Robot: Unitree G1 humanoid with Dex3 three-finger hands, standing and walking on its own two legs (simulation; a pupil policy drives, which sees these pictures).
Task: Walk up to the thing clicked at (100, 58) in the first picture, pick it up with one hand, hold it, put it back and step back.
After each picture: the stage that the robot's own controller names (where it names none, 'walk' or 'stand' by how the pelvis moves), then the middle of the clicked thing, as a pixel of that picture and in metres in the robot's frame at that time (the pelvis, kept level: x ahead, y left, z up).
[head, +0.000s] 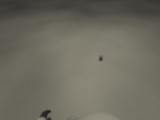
stand; (100, 58) +1.30 -0.23 -0.72
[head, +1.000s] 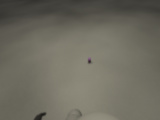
walk; (89, 60) +1.18 +0.09 -0.70
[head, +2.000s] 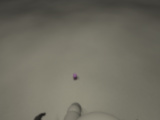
walk; (75, 76) +0.69 +0.28 -0.71
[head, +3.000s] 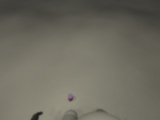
walk; (70, 97) +0.38 +0.21 -0.70
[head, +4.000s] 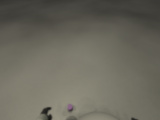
stand; (70, 107) +0.28 +0.22 -0.72
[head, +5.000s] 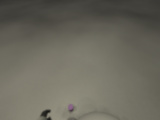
stand; (70, 108) +0.28 +0.21 -0.73
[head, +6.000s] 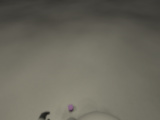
stand; (70, 108) +0.29 +0.21 -0.73
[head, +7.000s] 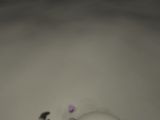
stand; (71, 108) +0.28 +0.21 -0.73
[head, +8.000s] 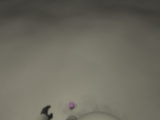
go down; (71, 105) +0.28 +0.20 -0.72
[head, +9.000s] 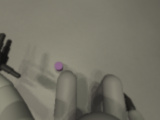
go down; (59, 67) +0.38 +0.23 -0.29
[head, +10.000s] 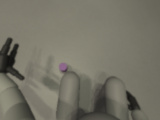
close in; (63, 67) +0.37 +0.23 -0.30
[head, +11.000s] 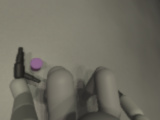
close in; (36, 65) +0.36 +0.26 -0.22
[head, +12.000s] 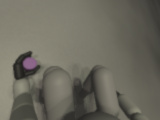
close; (29, 65) +0.36 +0.27 -0.22
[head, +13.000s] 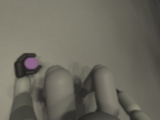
lift; (30, 64) +0.35 +0.26 -0.22
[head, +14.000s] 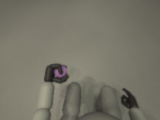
lift; (61, 74) +0.31 +0.20 -0.02
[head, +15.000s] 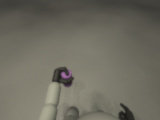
hold; (67, 78) +0.31 +0.17 -0.01
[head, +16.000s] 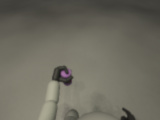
hold; (66, 77) +0.32 +0.17 +0.00
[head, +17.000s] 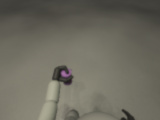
hold; (67, 77) +0.33 +0.17 +0.00
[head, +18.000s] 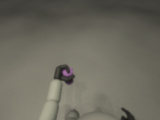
crouch; (68, 76) +0.33 +0.16 +0.01
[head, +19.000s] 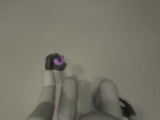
crouch; (60, 64) +0.40 +0.21 -0.10
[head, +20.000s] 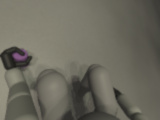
lower; (22, 58) +0.41 +0.28 -0.22
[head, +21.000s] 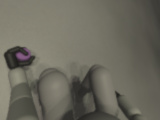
lower; (24, 57) +0.40 +0.28 -0.22
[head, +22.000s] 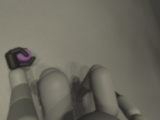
lower; (25, 58) +0.40 +0.28 -0.22
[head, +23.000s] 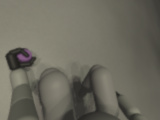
lower; (25, 58) +0.39 +0.28 -0.22
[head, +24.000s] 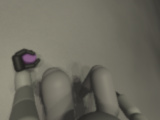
open; (29, 60) +0.38 +0.27 -0.22
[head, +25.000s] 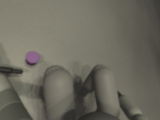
rise; (32, 59) +0.38 +0.26 -0.22
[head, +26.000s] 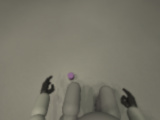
walk; (71, 76) +0.39 +0.20 -0.47
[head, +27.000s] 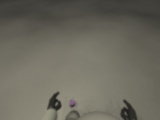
stand; (72, 103) +0.34 +0.18 -0.66
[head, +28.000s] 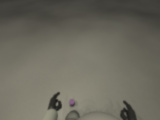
stand; (72, 102) +0.34 +0.19 -0.67
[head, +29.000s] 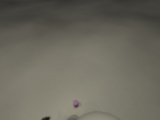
stand; (75, 103) +0.35 +0.18 -0.72
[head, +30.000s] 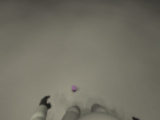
walk; (74, 88) +0.40 +0.15 -0.71
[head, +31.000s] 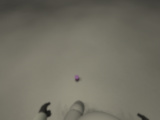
walk; (77, 78) +0.60 +0.21 -0.70
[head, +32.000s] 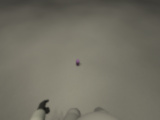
walk; (77, 62) +0.94 +0.21 -0.70
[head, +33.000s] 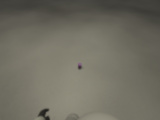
stand; (79, 66) +0.96 +0.18 -0.71
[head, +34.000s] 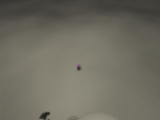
stand; (78, 67) +0.98 +0.21 -0.73
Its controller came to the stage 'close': yes
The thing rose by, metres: 0.71
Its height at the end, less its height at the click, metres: +0.00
